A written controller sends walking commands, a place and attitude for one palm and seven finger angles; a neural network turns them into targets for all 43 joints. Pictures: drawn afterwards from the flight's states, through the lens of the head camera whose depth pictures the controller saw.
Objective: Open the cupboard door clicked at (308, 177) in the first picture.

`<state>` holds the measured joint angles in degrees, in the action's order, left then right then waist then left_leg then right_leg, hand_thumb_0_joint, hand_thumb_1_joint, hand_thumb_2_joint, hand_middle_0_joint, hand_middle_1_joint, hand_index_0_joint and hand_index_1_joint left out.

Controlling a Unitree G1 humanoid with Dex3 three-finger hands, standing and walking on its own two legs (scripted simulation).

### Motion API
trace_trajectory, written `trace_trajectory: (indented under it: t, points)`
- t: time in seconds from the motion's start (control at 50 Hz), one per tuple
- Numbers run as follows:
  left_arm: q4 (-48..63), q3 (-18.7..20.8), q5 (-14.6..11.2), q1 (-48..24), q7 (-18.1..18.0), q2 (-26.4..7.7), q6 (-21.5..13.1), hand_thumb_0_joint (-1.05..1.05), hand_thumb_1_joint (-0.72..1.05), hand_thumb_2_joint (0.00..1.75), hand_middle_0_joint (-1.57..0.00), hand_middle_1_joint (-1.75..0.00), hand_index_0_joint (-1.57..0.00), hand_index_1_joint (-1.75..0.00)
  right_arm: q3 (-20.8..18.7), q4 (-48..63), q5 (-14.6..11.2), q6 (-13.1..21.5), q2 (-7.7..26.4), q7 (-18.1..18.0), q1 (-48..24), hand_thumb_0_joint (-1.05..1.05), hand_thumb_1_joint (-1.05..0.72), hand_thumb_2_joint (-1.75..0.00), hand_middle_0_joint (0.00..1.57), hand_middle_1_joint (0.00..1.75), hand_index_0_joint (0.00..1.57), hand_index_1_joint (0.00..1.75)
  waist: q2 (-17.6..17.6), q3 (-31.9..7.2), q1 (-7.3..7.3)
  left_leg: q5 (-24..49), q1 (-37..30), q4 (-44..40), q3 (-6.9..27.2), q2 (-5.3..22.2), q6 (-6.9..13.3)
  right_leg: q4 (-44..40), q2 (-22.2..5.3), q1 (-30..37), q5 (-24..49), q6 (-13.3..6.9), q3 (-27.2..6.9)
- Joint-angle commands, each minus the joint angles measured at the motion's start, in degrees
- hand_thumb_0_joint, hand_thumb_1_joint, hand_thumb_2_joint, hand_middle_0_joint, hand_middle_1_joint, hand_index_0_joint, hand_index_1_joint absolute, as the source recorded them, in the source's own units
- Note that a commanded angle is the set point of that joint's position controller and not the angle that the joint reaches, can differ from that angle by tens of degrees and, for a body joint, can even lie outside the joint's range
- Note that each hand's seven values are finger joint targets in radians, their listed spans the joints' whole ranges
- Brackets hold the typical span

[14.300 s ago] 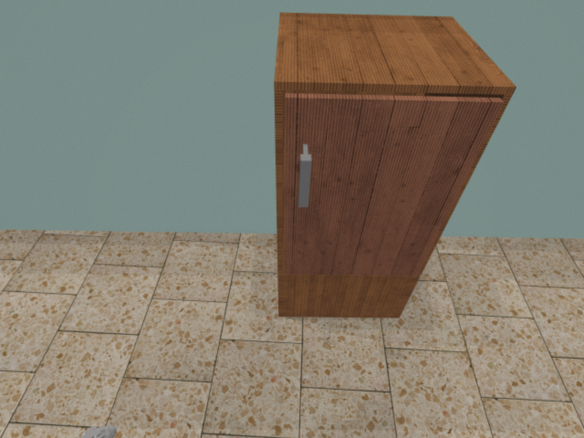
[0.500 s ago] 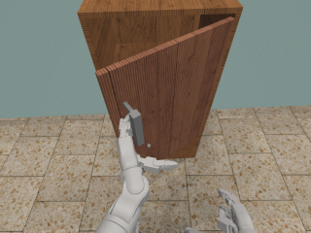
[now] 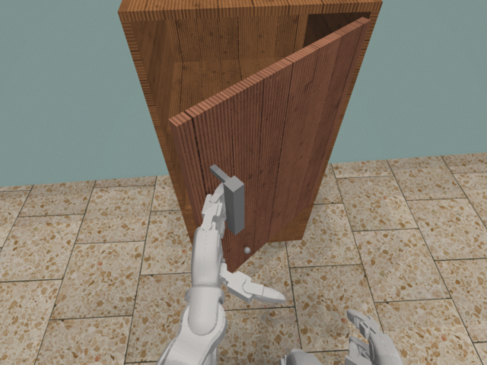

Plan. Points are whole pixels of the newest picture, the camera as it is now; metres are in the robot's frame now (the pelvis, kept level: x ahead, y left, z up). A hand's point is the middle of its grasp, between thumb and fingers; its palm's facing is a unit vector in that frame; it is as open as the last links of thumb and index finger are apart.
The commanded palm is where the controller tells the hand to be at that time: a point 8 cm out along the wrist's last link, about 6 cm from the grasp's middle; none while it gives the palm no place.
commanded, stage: slide the hand sideways off the handle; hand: left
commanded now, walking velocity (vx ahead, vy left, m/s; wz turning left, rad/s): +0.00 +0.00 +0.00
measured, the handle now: (226, 200) +0.37 +0.04 +0.06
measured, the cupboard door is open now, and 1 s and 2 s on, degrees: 37 37 37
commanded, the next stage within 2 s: draw the hand back to the body in 0.72 s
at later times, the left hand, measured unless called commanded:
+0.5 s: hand (216, 280) +0.24 +0.05 +0.06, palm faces +0.07 -1.00 +0.03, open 16.3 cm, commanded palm +0.20 +0.10 +0.05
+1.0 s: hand (187, 293) +0.21 +0.09 +0.08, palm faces +0.07 -1.00 -0.02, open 16.3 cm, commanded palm +0.18 +0.14 +0.09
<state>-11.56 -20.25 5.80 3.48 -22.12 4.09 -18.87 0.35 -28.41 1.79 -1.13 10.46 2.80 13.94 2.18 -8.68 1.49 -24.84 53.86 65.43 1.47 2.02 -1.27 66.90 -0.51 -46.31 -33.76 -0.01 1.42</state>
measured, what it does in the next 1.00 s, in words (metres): stands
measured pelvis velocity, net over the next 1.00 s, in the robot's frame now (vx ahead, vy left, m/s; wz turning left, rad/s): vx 0.02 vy -0.02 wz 0.02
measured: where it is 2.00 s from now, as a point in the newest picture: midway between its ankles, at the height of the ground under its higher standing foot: outside the picture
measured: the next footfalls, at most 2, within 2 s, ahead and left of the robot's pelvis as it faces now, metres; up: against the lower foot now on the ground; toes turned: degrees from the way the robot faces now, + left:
none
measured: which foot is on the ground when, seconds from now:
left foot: down 0.00-1.00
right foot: down 0.00-1.00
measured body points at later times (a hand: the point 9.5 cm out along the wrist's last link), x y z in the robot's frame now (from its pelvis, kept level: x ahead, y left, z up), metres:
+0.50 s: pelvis +0.01 -0.01 +0.00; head +0.06 -0.01 +0.44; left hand +0.23 +0.11 +0.06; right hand +0.21 -0.21 -0.08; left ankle +0.07 +0.13 -0.65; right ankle -0.01 -0.12 -0.65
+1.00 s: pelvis +0.02 -0.02 -0.01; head +0.06 -0.04 +0.44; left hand +0.20 +0.14 +0.09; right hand +0.20 -0.23 -0.08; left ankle +0.07 +0.13 -0.65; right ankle -0.01 -0.12 -0.65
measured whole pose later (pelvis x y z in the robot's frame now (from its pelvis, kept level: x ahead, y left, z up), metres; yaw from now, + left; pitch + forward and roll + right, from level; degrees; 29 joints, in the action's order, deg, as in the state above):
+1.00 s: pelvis +0.02 -0.02 -0.01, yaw +1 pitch +13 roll -1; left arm 17.7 -10.4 -3.1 33.6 -5.6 -6.2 -20.5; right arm 0.6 -22.2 0.6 0.3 11.7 -0.9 15.1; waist 3.2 -9.2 -0.5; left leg -27.5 53.2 67.6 3.5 2.3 -2.9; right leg 69.0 0.1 -45.0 -37.0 -1.5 3.3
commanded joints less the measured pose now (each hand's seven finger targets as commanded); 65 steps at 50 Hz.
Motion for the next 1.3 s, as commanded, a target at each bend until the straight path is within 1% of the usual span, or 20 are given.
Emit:
trace_trajectory:
  t: [0.0,0.06,0.1,0.18,0.2,0.28,0.4,0.48,0.58,0.64,0.74,0.8,0.82,0.88,0.96,1.02,1.12,1.2,1.26,1.28]
  points:
    - [15.03,-1.72,1.04,-4.6,0.13,6.26,-3.3,0.0,-0.5,0.3,-0.15,-0.3,-0.15,-0.3,-2.24,10.89,-0.32,2.45,5.6,-0.08,-5.66,0.0,-0.9,-0.9,0.2,0.3,0.2,0.3,-5.07,-12.85,-0.59,4.18,-16.19,-9.79,0.36,-1.74,1.96,-12.77,1.59,1.12,11.2,-2.17,2.39]
    - [16.98,-0.96,0.57,-1.72,0.87,4.82,-3.54,0.0,-0.5,0.3,-0.15,-0.3,-0.15,-0.3,-1.98,11.29,-0.33,2.27,5.64,-0.32,-5.8,0.0,-0.9,-0.9,0.2,0.3,0.2,0.3,-5.78,-11.2,-0.48,3.6,-15.56,-9.53,-0.05,-1.9,1.98,-13.55,1.56,1.15,10.78,-1.97,2.0]
    - [18.96,-2.06,0.89,-1.02,1.5,5.06,-3.9,0.0,-0.5,0.3,-0.15,-0.3,-0.15,-0.3,-1.87,11.88,-0.4,2.37,5.58,-0.37,-6.2,0.0,-0.9,-0.9,0.2,0.3,0.2,0.3,-4.1,-10.48,-0.21,2.81,-15.56,-9.63,0.27,-1.83,1.94,-13.04,1.51,0.34,10.03,-2.03,2.2]
    - [22.2,-1.48,1.39,2.01,3.21,2.63,-4.7,0.0,-0.5,0.3,-0.15,-0.3,-0.15,-0.3,-1.91,12.22,-0.26,2.74,5.75,-0.84,-5.46,0.0,-0.9,-0.9,0.2,0.3,0.2,0.3,-4.17,-11.5,-0.18,3.82,-15.48,-8.78,0.69,-1.83,2.04,-12.3,1.48,0.44,11.04,-2.12,1.94]
    - [23.11,-2.2,1.16,3.73,3.77,3.14,-4.76,0.0,-0.5,0.3,-0.15,-0.3,-0.15,-0.3,-1.82,12.57,-0.25,2.85,5.59,-0.81,-5.73,0.0,-0.9,-0.9,0.2,0.3,0.2,0.3,-2.84,-11.55,-0.24,3.89,-15.65,-8.58,0.41,-1.97,2.06,-12.26,1.37,0.05,11.36,-2.02,1.85]
    - [25.95,-0.56,0.44,8.34,5.73,0.31,-4.5,0.0,-0.5,0.3,-0.15,-0.3,-0.15,-0.3,-1.63,13.31,-0.26,2.98,5.69,-1.31,-5.18,0.0,-0.9,-0.9,0.2,0.3,0.2,0.3,-4.49,-11.21,-0.36,4.8,-14.79,-7.92,0.43,-2.07,2.21,-12.12,1.39,0.95,12.95,-1.89,1.56]
    - [29.52,0.34,-1.2,15.2,8.04,-0.78,-4.61,0.0,-0.5,0.3,-0.15,-0.3,-0.15,-0.3,-1.3,14.49,-0.21,3.41,5.68,-1.71,-4.92,0.0,-0.9,-0.9,0.2,0.3,0.2,0.3,-3.79,-10.67,-0.4,5.58,-13.84,-6.98,0.32,-2.21,2.28,-11.33,1.42,0.65,14.71,-1.6,1.6]
    - [33.2,1.93,-2.13,19.27,9.6,-3.3,-5.66,0.0,-0.5,0.3,-0.15,-0.3,-0.15,-0.3,-1.47,15.01,-0.11,3.99,5.8,-1.87,-4.22,0.0,-0.9,-0.9,0.2,0.3,0.2,0.3,-3.49,-12.56,-0.85,7.84,-13.09,-5.66,0.2,-2.42,2.38,-10.23,1.37,2.02,17.85,-1.52,1.08]
    - [34.35,3.47,-3.61,25.6,12.06,-4.72,-6.87,0.0,-0.5,0.3,-0.15,-0.3,-0.15,-0.3,-1.7,15.55,-0.23,4.49,6.08,-2.02,-3.59,0.0,-0.9,-0.9,0.2,0.3,0.2,0.3,-4.7,-11.47,-0.95,8.26,-11.61,-4.73,0.01,-2.5,2.43,-9.7,1.39,1.95,19.46,-1.22,0.79]
    - [35.52,5.94,-5.05,27.83,13.59,-6.79,-7.56,0.0,-0.5,0.3,-0.15,-0.3,-0.15,-0.3,-1.9,15.65,-0.26,4.66,6.14,-2.37,-3.37,0.0,-0.9,-0.9,0.2,0.3,0.2,0.3,-5.51,-11.03,-0.85,7.1,-10.32,-3.89,-0.42,-2.65,2.51,-10.06,1.16,1.63,19.52,-0.7,0.12]
    - [37.24,5.23,-6.48,27.49,15.43,-6.34,-8.95,0.0,-0.5,0.3,-0.15,-0.3,-0.15,-0.3,-1.89,15.81,-0.37,5.48,6.26,-2.68,-3.16,0.0,-0.9,-0.9,0.2,0.3,0.2,0.3,-4.7,-10.44,-0.15,5.88,-8.99,-2.96,-0.08,-2.73,2.66,-9.6,1.09,0.38,17.77,-0.6,-0.01]
    - [37.82,5.42,-6.45,28.17,15.78,-6.9,-9.28,0.0,-0.5,0.3,-0.15,-0.3,-0.15,-0.3,-2.12,15.93,-0.42,5.85,6.35,-2.82,-2.83,0.0,-0.9,-0.9,0.2,0.3,0.2,0.3,-4.11,-11.69,-0.46,6.74,-9.08,-2.51,-0.03,-2.74,2.67,-9.06,1.03,0.54,18.63,-0.62,-0.26]
    - [40.09,7.01,-6.77,28.04,15.8,-8.78,-9.28,0.0,-0.5,0.3,-0.15,-0.3,-0.15,-0.3,-2.2,16.13,-0.52,5.7,6.29,-2.87,-2.54,0.0,-0.9,-0.9,0.2,0.3,0.2,0.3,-3.56,-12.49,-0.92,6.84,-9.7,-3.01,-0.14,-2.72,2.68,-9.43,1.04,1.45,18.6,-0.68,-0.36]
    - [43.59,12.16,-7.63,30.6,15.7,-13.17,-7.43,0.0,-0.5,0.3,-0.15,-0.3,-0.15,-0.3,-2.37,16.67,-0.98,4.86,6.07,-3.51,-2.29,0.0,-0.9,-0.9,0.2,0.3,0.2,0.3,-2.66,-13.72,-2.47,8.39,-12.11,-4.78,-0.88,-2.88,2.74,-11.33,1.29,5.46,20.09,-0.8,-0.77]
    - [43.71,12.58,-10.27,30.6,17.41,-11.92,-3.88,0.0,-0.5,0.3,-0.15,-0.3,-0.15,-0.3,-1.9,16.94,-1.89,4.51,6.2,-4.42,-2.22,0.0,-0.9,-0.9,0.2,0.3,0.2,0.3,-5.03,-7.9,-0.95,5.67,-13.36,-7.26,-1.1,-2.93,2.92,-15.7,1.5,5.91,17.19,0.12,-0.39]
    - [43.08,14.41,-11.76,30.37,19.37,-13.02,-2.23,0.0,-0.5,0.3,-0.15,-0.3,-0.15,-0.3,-1.87,16.27,-2.2,5.2,6.66,-5.23,-2.02,0.0,-0.9,-0.9,0.2,0.3,0.2,0.3,-5.99,-6.0,-0.58,5.06,-14.17,-8.18,-0.87,-2.79,2.91,-17.99,1.3,6.69,15.88,0.47,-0.96]
    - [44.88,17.86,-13.55,31.17,21.96,-15.38,-0.76,0.0,-0.5,0.3,-0.15,-0.3,-0.15,-0.3,-1.78,15.96,-2.52,6.42,6.97,-5.75,-2.23,0.0,-0.9,-0.9,0.2,0.3,0.2,0.3,-2.53,-4.81,-1.46,5.93,-17.58,-11.16,-0.79,-2.73,2.86,-19.28,1.65,8.09,15.38,0.09,0.24]
    - [47.25,20.25,-15.03,31.17,22.61,-16.71,0.17,0.0,-0.5,0.3,-0.15,-0.3,-0.15,-0.3,-1.66,15.83,-2.78,7.27,6.89,-6.06,-2.41,0.0,-0.9,-0.9,0.2,0.3,0.2,0.3,-2.58,-4.19,-1.8,6.37,-19.59,-13.03,-0.75,-2.73,2.96,-20.76,1.84,9.67,15.46,0.12,0.76]
    - [49.11,22.36,-16.02,30.53,23.29,-17.9,1.1,0.0,-0.4,0.34,-0.15,-0.3,-0.15,-0.3,-1.62,15.41,-3.11,7.89,6.94,-6.28,-2.66,0.0,-0.9,-0.9,0.2,0.3,0.2,0.3,-0.55,-4.24,-2.05,7.37,-21.75,-14.33,-0.81,-2.68,2.89,-21.38,2.09,10.44,16.62,0.05,1.29]
    - [48.88,23.89,-16.47,30.89,23.47,-18.98,1.68,0.0,-0.36,0.36,-0.16,-0.3,-0.16,-0.3,-1.65,15.07,-3.12,7.99,6.96,-6.41,-2.73,0.0,-0.9,-0.9,0.2,0.3,0.2,0.3,-1.38,-4.08,-2.29,7.46,-21.57,-14.65,-0.72,-2.68,2.96,-22.03,2.08,11.43,16.68,0.07,1.26]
